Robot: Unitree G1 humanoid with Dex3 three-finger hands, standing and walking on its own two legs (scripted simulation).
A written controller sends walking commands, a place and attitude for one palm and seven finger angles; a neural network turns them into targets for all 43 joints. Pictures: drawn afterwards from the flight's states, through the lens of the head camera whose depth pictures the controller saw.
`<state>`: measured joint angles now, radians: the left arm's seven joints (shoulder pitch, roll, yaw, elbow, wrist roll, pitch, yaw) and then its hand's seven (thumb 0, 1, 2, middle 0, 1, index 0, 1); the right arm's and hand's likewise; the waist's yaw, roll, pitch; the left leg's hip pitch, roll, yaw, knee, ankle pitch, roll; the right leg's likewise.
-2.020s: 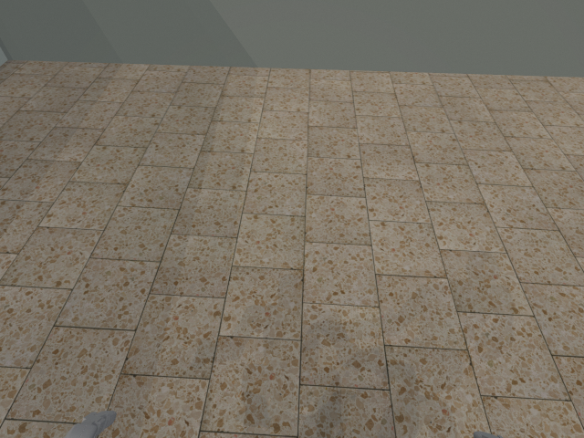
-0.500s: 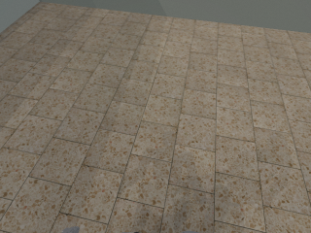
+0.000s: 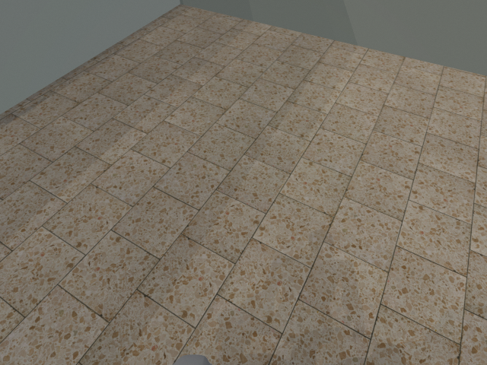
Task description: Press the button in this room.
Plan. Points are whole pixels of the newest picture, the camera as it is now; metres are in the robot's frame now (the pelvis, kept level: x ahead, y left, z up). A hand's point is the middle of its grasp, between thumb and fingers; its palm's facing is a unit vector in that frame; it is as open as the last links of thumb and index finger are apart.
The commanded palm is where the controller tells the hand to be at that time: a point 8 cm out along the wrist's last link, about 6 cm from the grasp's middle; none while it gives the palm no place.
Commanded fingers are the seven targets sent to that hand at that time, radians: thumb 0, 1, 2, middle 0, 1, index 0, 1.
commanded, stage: turn or walk to find it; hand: left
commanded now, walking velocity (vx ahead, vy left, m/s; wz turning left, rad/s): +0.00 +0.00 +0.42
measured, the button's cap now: out of the picture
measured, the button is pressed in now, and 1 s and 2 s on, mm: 0 0 0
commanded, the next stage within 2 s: none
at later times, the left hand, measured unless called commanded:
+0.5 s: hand out of the picture +0.03 +0.27 -0.16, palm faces +0.22 -0.94 -0.25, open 7.4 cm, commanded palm none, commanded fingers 0.00 0.90 0.90 -0.20 -0.30 -0.20 -0.30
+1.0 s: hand out of the picture -0.07 +0.18 -0.15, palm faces +0.44 -0.86 -0.26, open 7.4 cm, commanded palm none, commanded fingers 0.00 0.90 0.90 -0.20 -0.30 -0.20 -0.30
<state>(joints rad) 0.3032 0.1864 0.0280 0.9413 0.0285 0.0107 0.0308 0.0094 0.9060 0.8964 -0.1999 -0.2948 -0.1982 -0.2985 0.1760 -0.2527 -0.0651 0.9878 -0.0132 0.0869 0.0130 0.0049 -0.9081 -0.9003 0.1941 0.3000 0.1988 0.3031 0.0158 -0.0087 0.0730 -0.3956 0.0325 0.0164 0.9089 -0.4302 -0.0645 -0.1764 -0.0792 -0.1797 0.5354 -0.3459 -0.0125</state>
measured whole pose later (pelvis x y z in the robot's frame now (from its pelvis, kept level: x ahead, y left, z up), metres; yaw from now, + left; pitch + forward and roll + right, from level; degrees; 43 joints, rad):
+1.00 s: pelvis -0.05 -0.02 +0.01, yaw +25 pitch -1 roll +2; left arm 0.25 0.16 0.04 0.94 0.02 0.01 0.03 0.01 0.91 0.90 -0.20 -0.29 -0.20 -0.30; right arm 0.25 -0.24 -0.08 1.02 -0.02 0.09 0.01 0.00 -0.91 -0.90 0.19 0.30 0.20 0.30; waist -0.01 0.02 0.06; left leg -0.43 0.05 -0.01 1.03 -0.41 -0.08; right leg -0.19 -0.08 -0.20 0.50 -0.29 -0.04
